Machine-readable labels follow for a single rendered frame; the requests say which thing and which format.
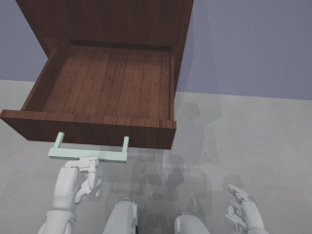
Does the robot left shin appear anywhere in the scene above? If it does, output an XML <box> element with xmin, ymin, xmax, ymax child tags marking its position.
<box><xmin>121</xmin><ymin>197</ymin><xmax>136</xmax><ymax>234</ymax></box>

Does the handle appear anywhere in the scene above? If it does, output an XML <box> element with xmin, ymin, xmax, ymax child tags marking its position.
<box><xmin>48</xmin><ymin>132</ymin><xmax>129</xmax><ymax>164</ymax></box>

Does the left robot hand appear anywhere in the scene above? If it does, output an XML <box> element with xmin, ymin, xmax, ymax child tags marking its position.
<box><xmin>52</xmin><ymin>156</ymin><xmax>104</xmax><ymax>212</ymax></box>

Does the right robot hand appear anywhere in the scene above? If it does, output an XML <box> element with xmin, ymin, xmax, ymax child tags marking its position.
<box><xmin>225</xmin><ymin>184</ymin><xmax>265</xmax><ymax>234</ymax></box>

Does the robot left thigh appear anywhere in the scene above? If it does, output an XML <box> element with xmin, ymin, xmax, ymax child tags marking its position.
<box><xmin>102</xmin><ymin>201</ymin><xmax>137</xmax><ymax>234</ymax></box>

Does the robot left forearm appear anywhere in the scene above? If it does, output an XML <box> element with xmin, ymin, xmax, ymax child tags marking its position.
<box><xmin>37</xmin><ymin>209</ymin><xmax>78</xmax><ymax>234</ymax></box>

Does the cabinet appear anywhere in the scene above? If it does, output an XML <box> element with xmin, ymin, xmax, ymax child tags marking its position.
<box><xmin>16</xmin><ymin>0</ymin><xmax>194</xmax><ymax>99</ymax></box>

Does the drawer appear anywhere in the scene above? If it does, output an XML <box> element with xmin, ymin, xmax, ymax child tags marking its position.
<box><xmin>0</xmin><ymin>38</ymin><xmax>176</xmax><ymax>150</ymax></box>

